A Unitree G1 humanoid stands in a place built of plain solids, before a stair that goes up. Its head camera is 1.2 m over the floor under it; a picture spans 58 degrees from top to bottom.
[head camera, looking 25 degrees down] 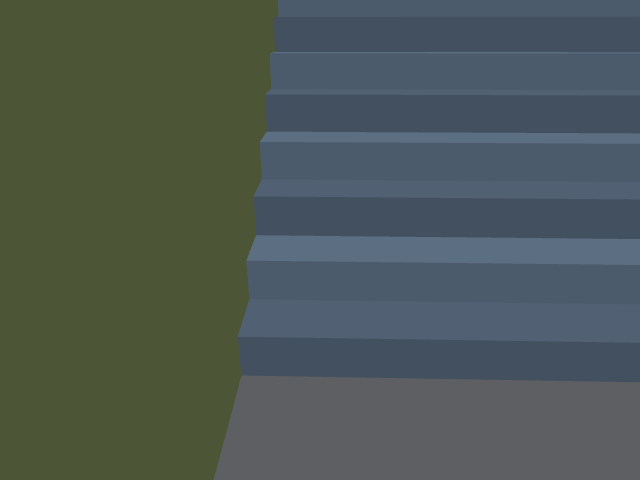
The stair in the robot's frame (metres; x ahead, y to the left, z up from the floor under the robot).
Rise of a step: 0.19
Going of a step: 0.26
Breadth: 3.37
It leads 1 degrees to the right of straight ahead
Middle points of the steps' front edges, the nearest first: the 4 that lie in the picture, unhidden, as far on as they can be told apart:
2.04 -1.39 0.75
2.30 -1.39 0.94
2.55 -1.40 1.13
2.81 -1.40 1.31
